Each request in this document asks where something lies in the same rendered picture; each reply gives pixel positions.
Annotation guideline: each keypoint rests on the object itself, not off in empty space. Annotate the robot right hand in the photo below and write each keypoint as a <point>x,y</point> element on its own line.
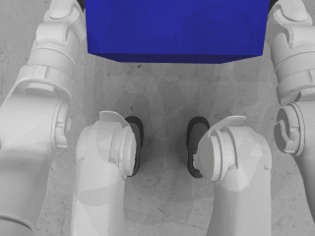
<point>271,4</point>

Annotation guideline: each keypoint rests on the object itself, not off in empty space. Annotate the carton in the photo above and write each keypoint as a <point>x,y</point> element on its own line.
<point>176,31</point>

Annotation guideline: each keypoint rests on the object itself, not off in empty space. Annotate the robot right forearm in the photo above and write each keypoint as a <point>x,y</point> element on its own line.
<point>291,39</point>

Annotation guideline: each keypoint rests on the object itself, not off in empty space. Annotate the right robot upper arm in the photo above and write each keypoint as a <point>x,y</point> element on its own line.
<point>294,133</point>

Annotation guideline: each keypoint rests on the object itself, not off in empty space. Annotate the robot thigh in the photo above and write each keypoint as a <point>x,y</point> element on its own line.
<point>233,158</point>
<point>98,195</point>

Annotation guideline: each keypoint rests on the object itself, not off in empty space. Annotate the right robot thigh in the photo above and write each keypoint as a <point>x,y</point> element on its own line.
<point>233,158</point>

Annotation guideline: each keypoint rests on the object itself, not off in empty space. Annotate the left robot thigh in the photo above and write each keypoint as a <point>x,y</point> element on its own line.
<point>98,195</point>

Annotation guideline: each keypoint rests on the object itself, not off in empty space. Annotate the robot left forearm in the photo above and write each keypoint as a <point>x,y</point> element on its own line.
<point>54,54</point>

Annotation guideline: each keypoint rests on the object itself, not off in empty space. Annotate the left robot upper arm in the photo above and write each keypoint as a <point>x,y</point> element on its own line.
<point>32,129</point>

